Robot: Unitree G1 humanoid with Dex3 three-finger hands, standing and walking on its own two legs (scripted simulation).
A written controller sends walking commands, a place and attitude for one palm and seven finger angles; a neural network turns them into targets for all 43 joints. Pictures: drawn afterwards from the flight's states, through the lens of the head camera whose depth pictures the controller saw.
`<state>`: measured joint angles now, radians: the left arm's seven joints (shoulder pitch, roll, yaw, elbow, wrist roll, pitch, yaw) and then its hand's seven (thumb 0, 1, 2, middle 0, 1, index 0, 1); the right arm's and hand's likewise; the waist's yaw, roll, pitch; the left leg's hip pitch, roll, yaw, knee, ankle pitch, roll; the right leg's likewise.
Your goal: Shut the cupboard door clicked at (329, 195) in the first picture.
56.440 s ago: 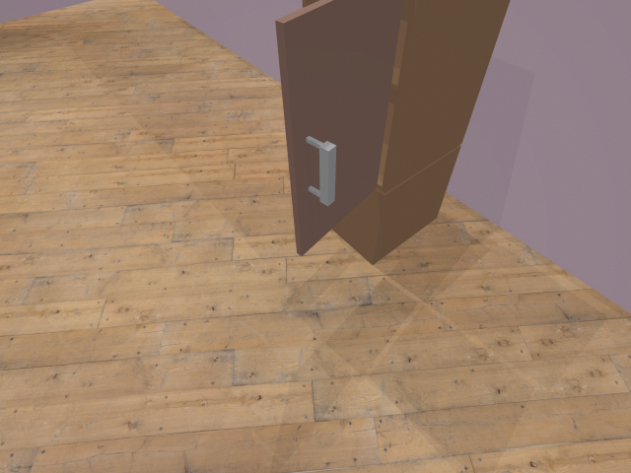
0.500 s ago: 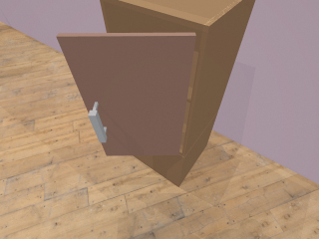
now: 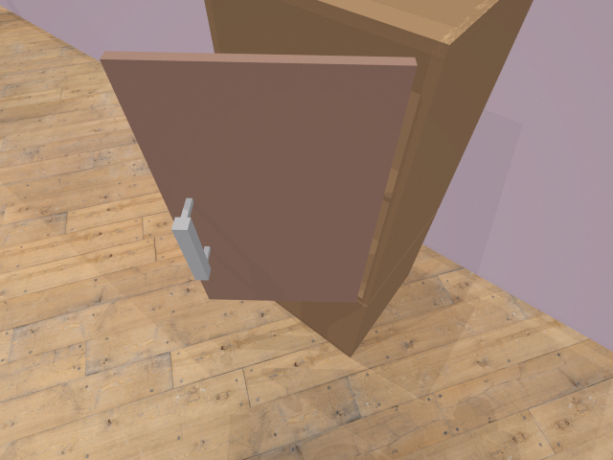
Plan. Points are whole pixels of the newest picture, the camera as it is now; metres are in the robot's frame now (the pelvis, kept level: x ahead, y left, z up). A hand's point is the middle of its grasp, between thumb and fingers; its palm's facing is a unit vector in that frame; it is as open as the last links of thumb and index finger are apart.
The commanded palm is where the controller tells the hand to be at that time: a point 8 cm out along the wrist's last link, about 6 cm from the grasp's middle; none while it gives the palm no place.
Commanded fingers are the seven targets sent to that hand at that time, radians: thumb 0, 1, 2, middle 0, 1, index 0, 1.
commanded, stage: come to a stop and stand still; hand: left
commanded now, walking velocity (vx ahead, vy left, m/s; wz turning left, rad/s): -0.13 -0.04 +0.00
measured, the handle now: (195, 240) +0.45 +0.22 -0.05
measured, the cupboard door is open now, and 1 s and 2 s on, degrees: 37 37 37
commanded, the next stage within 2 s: look again from close up in 0.68 s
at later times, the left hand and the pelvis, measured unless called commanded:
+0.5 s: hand out of the picture +0.02 +0.19 -0.15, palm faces -0.02 -0.97 -0.24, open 7.3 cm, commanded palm none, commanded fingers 0.00 0.90 0.90 -0.20 -0.30 -0.20 -0.30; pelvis -0.04 +0.01 +0.00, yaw -1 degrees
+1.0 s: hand out of the picture -0.02 +0.18 -0.16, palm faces -0.01 -0.98 -0.20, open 7.3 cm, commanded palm none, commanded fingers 0.00 0.90 0.90 -0.20 -0.30 -0.20 -0.30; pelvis -0.02 +0.01 +0.01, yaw +0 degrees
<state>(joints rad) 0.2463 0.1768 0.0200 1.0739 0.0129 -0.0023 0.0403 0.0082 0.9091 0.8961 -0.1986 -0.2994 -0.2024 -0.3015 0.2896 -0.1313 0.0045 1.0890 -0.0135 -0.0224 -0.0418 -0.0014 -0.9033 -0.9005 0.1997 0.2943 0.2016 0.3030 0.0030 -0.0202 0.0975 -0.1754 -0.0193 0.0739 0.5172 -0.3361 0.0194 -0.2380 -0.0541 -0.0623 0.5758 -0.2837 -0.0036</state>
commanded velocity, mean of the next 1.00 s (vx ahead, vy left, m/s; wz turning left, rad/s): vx -0.01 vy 0.00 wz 0.00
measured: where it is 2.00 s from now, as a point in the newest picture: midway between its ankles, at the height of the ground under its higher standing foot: outside the picture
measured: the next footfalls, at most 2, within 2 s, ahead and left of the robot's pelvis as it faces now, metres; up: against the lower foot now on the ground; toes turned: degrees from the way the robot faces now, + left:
none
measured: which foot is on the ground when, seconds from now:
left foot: down 0.00-1.00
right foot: down 0.00-1.00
